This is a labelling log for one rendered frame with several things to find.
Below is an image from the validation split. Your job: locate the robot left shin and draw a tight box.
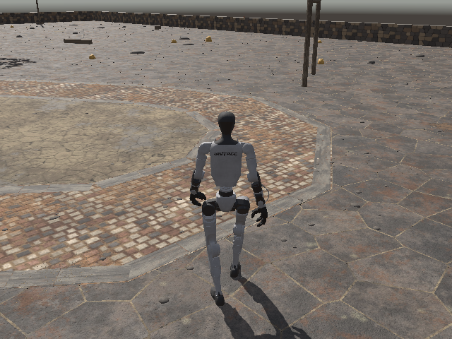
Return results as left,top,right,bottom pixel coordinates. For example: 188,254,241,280
207,245,222,296

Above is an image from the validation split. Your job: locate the left robot forearm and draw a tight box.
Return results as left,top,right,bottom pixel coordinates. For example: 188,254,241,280
190,169,201,195

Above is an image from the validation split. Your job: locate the robot right hand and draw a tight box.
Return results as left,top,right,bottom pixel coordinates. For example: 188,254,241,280
251,207,268,227

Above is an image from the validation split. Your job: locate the robot left upper arm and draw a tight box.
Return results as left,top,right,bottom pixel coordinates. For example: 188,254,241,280
194,142,212,180

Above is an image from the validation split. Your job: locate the right robot forearm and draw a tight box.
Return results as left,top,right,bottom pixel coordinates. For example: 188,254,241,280
251,172,266,208

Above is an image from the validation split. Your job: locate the robot left hand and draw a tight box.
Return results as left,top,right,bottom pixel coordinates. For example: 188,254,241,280
190,192,206,206

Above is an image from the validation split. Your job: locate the robot right upper arm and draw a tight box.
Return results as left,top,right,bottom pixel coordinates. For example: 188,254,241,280
241,142,258,183

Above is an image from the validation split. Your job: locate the robot left foot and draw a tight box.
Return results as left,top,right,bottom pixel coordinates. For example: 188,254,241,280
210,287,225,306

